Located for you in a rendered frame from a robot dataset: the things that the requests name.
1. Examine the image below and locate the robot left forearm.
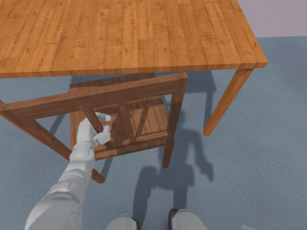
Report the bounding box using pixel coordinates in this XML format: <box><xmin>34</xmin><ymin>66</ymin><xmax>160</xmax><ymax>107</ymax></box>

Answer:
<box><xmin>24</xmin><ymin>141</ymin><xmax>96</xmax><ymax>230</ymax></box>

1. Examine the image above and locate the left robot hand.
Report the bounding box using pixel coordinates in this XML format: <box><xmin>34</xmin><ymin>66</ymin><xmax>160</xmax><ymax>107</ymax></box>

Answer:
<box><xmin>77</xmin><ymin>112</ymin><xmax>111</xmax><ymax>148</ymax></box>

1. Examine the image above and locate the robot right shin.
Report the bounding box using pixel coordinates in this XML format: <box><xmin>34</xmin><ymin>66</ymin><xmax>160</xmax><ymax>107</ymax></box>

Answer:
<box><xmin>176</xmin><ymin>209</ymin><xmax>188</xmax><ymax>215</ymax></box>

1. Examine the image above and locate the right robot thigh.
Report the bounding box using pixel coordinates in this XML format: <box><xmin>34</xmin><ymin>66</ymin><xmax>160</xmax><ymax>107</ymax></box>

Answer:
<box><xmin>172</xmin><ymin>212</ymin><xmax>208</xmax><ymax>230</ymax></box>

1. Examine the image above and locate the table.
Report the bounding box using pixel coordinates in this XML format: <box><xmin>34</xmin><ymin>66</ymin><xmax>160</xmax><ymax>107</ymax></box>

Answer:
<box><xmin>0</xmin><ymin>0</ymin><xmax>268</xmax><ymax>145</ymax></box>

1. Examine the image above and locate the robot left upper arm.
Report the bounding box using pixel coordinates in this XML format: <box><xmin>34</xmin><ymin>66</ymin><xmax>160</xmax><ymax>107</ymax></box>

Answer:
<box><xmin>27</xmin><ymin>199</ymin><xmax>83</xmax><ymax>230</ymax></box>

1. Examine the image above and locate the chair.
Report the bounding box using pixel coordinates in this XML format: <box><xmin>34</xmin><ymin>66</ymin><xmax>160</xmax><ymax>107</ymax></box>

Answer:
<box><xmin>0</xmin><ymin>72</ymin><xmax>188</xmax><ymax>184</ymax></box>

